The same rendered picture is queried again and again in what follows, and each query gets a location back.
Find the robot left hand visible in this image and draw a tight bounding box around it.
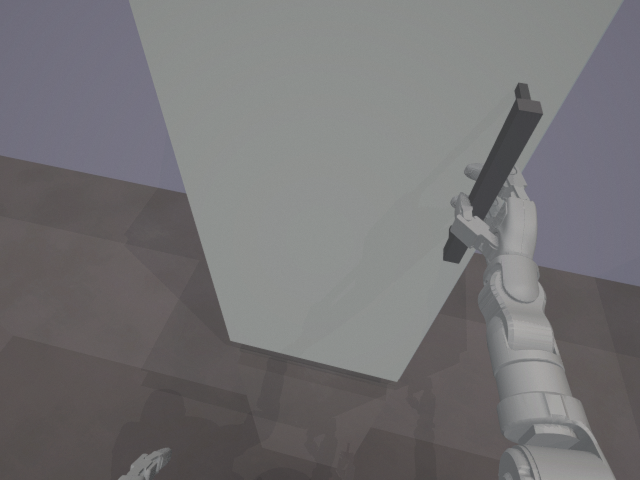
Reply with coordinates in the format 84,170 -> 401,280
118,448 -> 172,480

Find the handle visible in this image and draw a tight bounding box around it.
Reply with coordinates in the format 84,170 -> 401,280
443,83 -> 543,264

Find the robot right hand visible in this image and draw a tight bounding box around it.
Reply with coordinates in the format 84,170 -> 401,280
450,163 -> 537,266

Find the robot right forearm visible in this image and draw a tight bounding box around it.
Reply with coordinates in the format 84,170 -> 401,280
478,254 -> 616,480

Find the right robot upper arm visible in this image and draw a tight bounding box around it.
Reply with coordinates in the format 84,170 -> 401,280
499,444 -> 614,480

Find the fridge door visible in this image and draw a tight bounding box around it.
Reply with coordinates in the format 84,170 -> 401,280
129,0 -> 622,382

